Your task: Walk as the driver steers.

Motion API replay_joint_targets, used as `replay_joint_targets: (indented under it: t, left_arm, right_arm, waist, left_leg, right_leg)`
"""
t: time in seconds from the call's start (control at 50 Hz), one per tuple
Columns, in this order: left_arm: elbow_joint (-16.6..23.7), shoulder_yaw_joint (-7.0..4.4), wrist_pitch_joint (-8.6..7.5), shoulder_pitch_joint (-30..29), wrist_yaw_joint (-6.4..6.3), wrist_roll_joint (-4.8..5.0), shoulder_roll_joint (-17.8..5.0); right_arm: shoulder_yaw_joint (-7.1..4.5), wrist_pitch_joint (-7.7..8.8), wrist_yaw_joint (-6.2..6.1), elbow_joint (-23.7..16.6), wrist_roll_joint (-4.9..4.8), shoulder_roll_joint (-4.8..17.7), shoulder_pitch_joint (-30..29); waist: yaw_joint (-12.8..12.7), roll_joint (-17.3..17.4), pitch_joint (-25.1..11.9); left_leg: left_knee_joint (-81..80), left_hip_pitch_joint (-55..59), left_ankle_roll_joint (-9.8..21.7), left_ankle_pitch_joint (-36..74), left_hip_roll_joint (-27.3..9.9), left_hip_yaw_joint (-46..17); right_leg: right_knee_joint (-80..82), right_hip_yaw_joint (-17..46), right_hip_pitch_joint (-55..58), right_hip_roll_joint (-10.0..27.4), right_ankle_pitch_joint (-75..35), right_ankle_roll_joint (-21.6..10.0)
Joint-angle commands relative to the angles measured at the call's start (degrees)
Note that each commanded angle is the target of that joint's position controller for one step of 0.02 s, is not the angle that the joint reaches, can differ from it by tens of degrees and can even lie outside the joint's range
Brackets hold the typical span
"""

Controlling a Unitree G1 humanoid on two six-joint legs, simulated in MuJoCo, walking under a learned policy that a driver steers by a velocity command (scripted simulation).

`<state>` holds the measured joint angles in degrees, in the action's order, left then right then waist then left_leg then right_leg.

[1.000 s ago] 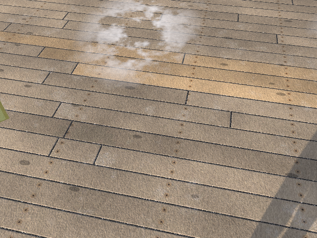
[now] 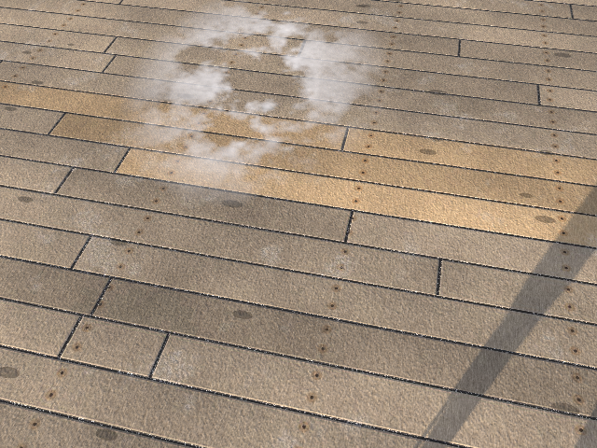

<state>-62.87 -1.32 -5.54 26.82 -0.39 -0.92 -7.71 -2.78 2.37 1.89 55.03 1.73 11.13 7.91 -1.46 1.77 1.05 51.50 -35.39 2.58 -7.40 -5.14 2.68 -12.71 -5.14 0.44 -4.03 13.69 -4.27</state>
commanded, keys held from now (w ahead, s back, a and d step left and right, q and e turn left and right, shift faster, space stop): w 1.00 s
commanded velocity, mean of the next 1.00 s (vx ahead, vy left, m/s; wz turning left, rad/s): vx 0.49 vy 0.00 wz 0.00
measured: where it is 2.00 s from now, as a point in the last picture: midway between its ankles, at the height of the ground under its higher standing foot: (319, 259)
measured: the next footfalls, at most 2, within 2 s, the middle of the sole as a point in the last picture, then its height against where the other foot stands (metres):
left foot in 0.20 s outside the picture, level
right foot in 0.78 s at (361, 401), level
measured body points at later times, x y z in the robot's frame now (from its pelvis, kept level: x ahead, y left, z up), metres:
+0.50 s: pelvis +0.29 +0.04 +0.00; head +0.31 +0.05 +0.45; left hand +0.39 +0.28 -0.14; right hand +0.24 -0.20 -0.15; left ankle +0.27 +0.10 -0.75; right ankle +0.37 -0.11 -0.67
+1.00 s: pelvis +0.57 -0.02 +0.00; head +0.59 -0.04 +0.45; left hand +0.57 +0.23 -0.14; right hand +0.63 -0.27 -0.15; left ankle +0.57 +0.13 -0.66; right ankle +0.57 -0.08 -0.75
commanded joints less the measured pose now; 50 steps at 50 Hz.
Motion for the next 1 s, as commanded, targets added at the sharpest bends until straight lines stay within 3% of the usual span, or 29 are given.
replay_joint_targets:
  t: [0.02, 0.1, 0.14, 0.18, 0.2, 0.22, 0.24, 0.26, 0.28, 0.3, 0.32, 0.34, 0.36, 0.38, 0.44, 0.5, 0.52, 0.54, 0.66, 0.72, 0.76, 0.78, 0.8, 0.82, 0.84, 0.86, 0.9, 0.94, 1.0]
  left_arm:
    - [1.51, -0.92, -0.9, 3.25, -0.23, 0.15, -7.29]
    - [0.76, -1.17, -1.04, 4.63, -0.59, 0.03, -8.11]
    - [0.8, -1.42, -1.02, 3.33, -0.79, -0.24, -8.94]
    - [0.84, -1.9, -0.61, 1.93, -0.96, -0.61, -10.45]
    - [1.13, -1.91, -0.3, 1.13, -0.86, -0.35, -10.58]
    - [2.72, -1.26, -0.19, 1.92, -0.54, 0.21, -8.33]
    - [3.34, -0.8, -0.27, 8.54, 0.39, 2.76, -3.55]
    - [4.02, -1.87, -0.04, 3.03, 0.17, 1.27, -8.7]
    - [5.9, -2.05, -0.28, -3.15, 0.33, 0.77, -8.79]
    - [6.23, -1.93, -0.47, -4.97, 0.43, 0.66, -7.68]
    - [6.55, -2.14, 0.14, -6.28, 0.63, -0.31, -7.0]
    - [5.94, -1.86, 1.08, -3.29, 0.95, -1.01, -5.42]
    - [5.71, -1.86, 1.74, -3.11, 1.06, -1.33, -5.04]
    - [6.01, -1.81, 2.3, -3.32, 1.31, -1.46, -4.49]
    - [8.82, -1.94, 3.22, -10.92, 1.88, -1.4, -5.76]
    - [11.6, -1.77, 3.28, -18.73, 2.14, -0.93, -6.14]
    - [11.98, -1.83, 3.28, -20.82, 2.17, -0.88, -6.35]
    - [12.98, -1.29, 3.16, -22.19, 2.23, -0.55, -5.0]
    - [16.01, -1.22, 2.44, -30.57, 2.16, -0.33, -6.08]
    - [15.6, -1.91, 1.69, -26.92, 1.74, -0.37, -7.18]
    - [10.46, -3.29, 0.82, -11.52, 0.88, -0.87, -9.15]
    - [8.11, -4.54, 0.33, -1.26, 0.26, -2.38, -13.08]
    - [7.62, -6.04, 0.46, 2.59, 0.37, -3.01, -19.29]
    - [8.18, -5.69, 1.5, -1.94, 0.74, -0.75, -16.78]
    - [9.24, -4.67, 1.45, -8.83, 0.88, -0.11, -13.52]
    - [9.44, -3.69, 0.96, -11.62, 1.15, -0.25, -10.04]
    - [7.92, -2.57, 0.23, -11.74, 0.73, 0.05, -6.82]
    - [6.4, -2.49, -0.63, -8.52, 0.47, 0.12, -7.43]
    - [5.54, -2.6, -1.05, -5.59, 0.33, 0.3, -9.22]
  right_arm:
    - [0.23, 0.3, 0.3, -4.65, -0.41, 0.82, -6.72]
    - [0.04, 0.66, 0.15, -6.75, -0.62, 1.74, -10.87]
    - [-0.49, 1.11, -0.24, -6.65, -0.56, 2.7, -8.89]
    - [-1.71, 1.79, -1.08, -3.52, -0.49, 4.59, 1.62]
    - [-2.6, 2.27, -1.6, -0.3, 0.01, 6.02, 11.24]
    - [-3.96, 2.58, -2.15, 1.43, 1.54, 10.86, 20.75]
    - [-5.01, 1.98, -1.65, 1.55, 0.98, 14.38, 21.62]
    - [-4.47, 1.37, -1.19, 0.18, -0.39, 12.34, 14.24]
    - [-3.31, 1.65, -1.1, -0.67, -0.79, 8.54, 8.98]
    - [-2.44, 2.19, -1.02, -0.29, -0.54, 5.57, 7.24]
    - [-1.65, 2.69, -1.24, 0.64, -0.59, 3.37, 7.13]
    - [-1.35, 3.04, -1.6, 1.45, -0.63, 2.99, 7.84]
    - [-1.04, 3.57, -1.66, 2.26, -0.63, 2.32, 9.84]
    - [-1.15, 3.91, -1.82, 2.8, -0.87, 3.33, 11.1]
    - [-1.24, 4.22, -1.93, 3.3, -0.87, 5.33, 13.7]
    - [-0.87, 4.02, -1.81, 3.66, -1.06, 5.02, 16.69]
    - [-0.55, 3.97, -1.81, 4.16, -1.35, 3.9, 18.75]
    - [-0.71, 4.0, -1.8, 4.07, -1.12, 5.44, 19.11]
    - [-0.67, 3.78, -2.49, 5.72, -0.51, 5.75, 23.27]
    - [-1.04, 3.55, -2.98, 5.78, -0.2, 6.96, 21.18]
    - [-1.22, 3.05, -2.93, 5.49, -0.38, 7.65, 19.16]
    - [-0.64, 3.03, -2.71, 3.92, -1.01, 6.04, 18.79]
    - [0.57, 2.98, -1.9, 2.73, -3.57, -0.37, 26.08]
    - [-0.95, 2.91, -2.04, 3.12, -2.09, 5.6, 22.08]
    - [-1.24, 3.04, -1.94, 1.21, -1.7, 5.99, 16.41]
    - [-1.08, 3.35, -1.8, 0.66, -1.5, 5.18, 13.71]
    - [-0.99, 2.06, -1.33, 1.16, 0.03, 3.05, 15.02]
    - [-0.88, 0.82, -0.81, 1.29, 0.55, 1.74, 15.45]
    - [-1.01, -0.17, -0.21, -0.94, 0.55, 2.61, 8.86]
  waist:
    - [-0.06, -5.3, 7.4]
    - [-0.57, -5.93, 7.52]
    - [1.04, -6.01, 5.97]
    - [5.52, -6.49, -0.16]
    - [9.42, -5.17, -5.18]
    - [11.83, 0.07, -12.22]
    - [7.97, 14.46, -19.8]
    - [6.12, 3.69, -14.35]
    - [5.27, 0.52, -6.67]
    - [3.57, -2.64, -2.13]
    - [1.75, -2.84, -0.09]
    - [0.18, -0.19, -0.28]
    - [-0.16, -0.77, 0.35]
    - [-0.65, 0.09, 0.27]
    - [-0.11, -0.12, 3.08]
    - [1.61, 0.25, 4.71]
    - [2.62, -0.43, 4.87]
    - [2.63, 2.4, 4.31]
    - [4.81, 2.12, 5.82]
    - [2.04, 2.91, 3.96]
    - [-4.55, 1.42, -4.01]
    - [-7.9, -2.25, -10.76]
    - [-4.91, -16.28, -18.47]
    - [-4.26, -8.17, -16.77]
    - [-1.96, -5.72, -7.3]
    - [-0.82, -2.78, -3.22]
    - [2.56, -4.1, -0.4]
    - [3.46, -4.8, -0.27]
    - [3.11, -4.44, 2.1]
  left_leg:
    - [-9.64, -2.39, -0.55, 5.09, 1.16, 2.08]
    - [-17.22, 1.13, 1.72, 5.98, 2.77, 3.25]
    - [-19.16, 5.24, 3.72, 2.82, 4.51, 3.9]
    - [-21.17, 16.77, 5.9, -0.92, 8.03, 4.98]
    - [-24.31, 28.89, 7.17, 0.98, 7.71, 4.41]
    - [-25.08, 43.36, 9.94, -6.5, -5.18, -9.84]
    - [-35.13, 55.91, 18.85, -13.63, -19.97, -41.71]
    - [-37.93, 49.95, 16.82, -17.66, -17.11, -39.83]
    - [-38.54, 41.68, 14.99, -15.51, -15.43, -30.58]
    - [-40.56, 34.29, 13.12, -8.17, -13.16, -24.53]
    - [-41.62, 29.43, 10.42, -3.67, -9.66, -19.07]
    - [-42.06, 26.79, 10.19, -0.58, -9.26, -16.25]
    - [-42.11, 26.03, 9.86, 4.97, -8.28, -14.46]
    - [-42.7, 25.58, 10.44, 5.53, -8.09, -13.14]
    - [-45.6, 26.05, 10.46, 5.28, -6.99, -9.87]
    - [-46.6, 28.74, 9.73, 7.97, -5.48, -7.24]
    - [-45.88, 30.84, 7.93, 13.48, -3.8, -5.54]
    - [-45.66, 30.93, 8.62, 13.56, -5.05, -5.68]
    - [-42.73, 40.45, 8.78, 21.15, -7.04, -3.94]
    - [-35.67, 42.95, 7.4, 36.92, -7.98, -2.44]
    - [-18.16, 39.72, 5.5, 43.03, -5.26, 0.23]
    - [-2.44, 27.93, 4.37, 26.29, -2.76, 1.7]
    - [20.66, 6.03, 1.66, -16.01, 8.31, 3.48]
    - [26.05, 0.71, 2.74, -20.19, 7.4, -5.39]
    - [24.97, -1.85, 3.12, -14.93, 4.15, -5.64]
    - [21.41, -0.19, 3.16, -10.97, 2.18, -5.61]
    - [15.76, 5.45, 2.4, -8.48, 0.0, -5.31]
    - [13.69, 6.59, 1.35, -8.1, -0.02, -4.16]
    - [8.87, 1.1, -0.13, -2.95, -1.34, -2.67]
  right_leg:
    - [6.9, 7.77, -3.75, 14.65, -20.18, -7.28]
    - [5.12, 6.43, 1.24, 16.13, -28.0, -6.87]
    - [0.31, 5.16, 4.4, 16.74, -40.26, -5.99]
    - [-13.38, 3.62, 5.92, 15.95, -54.06, -4.54]
    - [-25.23, 2.07, 1.31, 13.93, -49.79, -3.48]
    - [-43.06, 0.34, -10.8, 10.92, -29.0, -2.6]
    - [-65.92, 1.18, -30.08, -1.28, 13.75, -0.37]
    - [-69.0, 8.25, -35.94, 2.74, 10.95, -1.65]
    - [-66.73, 8.19, -37.5, 5.38, 6.15, -1.93]
    - [-62.52, 8.07, -35.34, 7.48, 3.31, -1.97]
    - [-58.67, 8.47, -32.43, 9.04, 2.0, -1.92]
    - [-56.64, 8.0, -29.44, 9.36, 2.02, -1.31]
    - [-55.47, 7.74, -28.6, 9.55, 2.01, -0.87]
    - [-54.12, 6.96, -29.06, 9.52, 1.97, -0.25]
    - [-47.87, 5.39, -35.05, 11.1, -3.16, 1.46]
    - [-38.73, 3.73, -38.82, 11.37, -8.99, 2.77]
    - [-37.27, 2.33, -39.64, 10.3, -10.63, 2.67]
    - [-32.94, 2.43, -38.38, 10.49, -11.86, 2.86]
    - [-22.02, 0.55, -37.52, 7.87, -11.97, 0.83]
    - [-18.45, -0.64, -29.96, 4.93, -5.7, -1.94]
    - [-13.45, -2.04, -11.71, 1.67, -6.9, -4.42]
    - [-13.2, 8.18, 3.81, 11.23, -3.54, -7.19]
    - [-7.36, 37.86, 20.53, 29.1, 1.23, -15.92]
    - [-2.38, 42.99, 16.04, 27.15, 5.6, -14.94]
    - [-1.71, 32.7, 7.38, 25.2, 5.13, -12.73]
    - [0.38, 26.64, 0.35, 22.69, -0.77, -10.92]
    - [2.71, 17.81, -7.86, 18.26, -7.78, -7.46]
    - [3.31, 15.08, -9.03, 17.27, -14.26, -7.76]
    - [5.8, 11.7, -8.48, 15.91, -15.24, -7.5]
Keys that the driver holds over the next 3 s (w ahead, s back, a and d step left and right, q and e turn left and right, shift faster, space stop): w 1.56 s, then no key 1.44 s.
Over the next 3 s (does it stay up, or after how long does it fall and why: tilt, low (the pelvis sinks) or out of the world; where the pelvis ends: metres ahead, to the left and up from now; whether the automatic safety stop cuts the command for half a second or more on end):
stays up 1.08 0.03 0.00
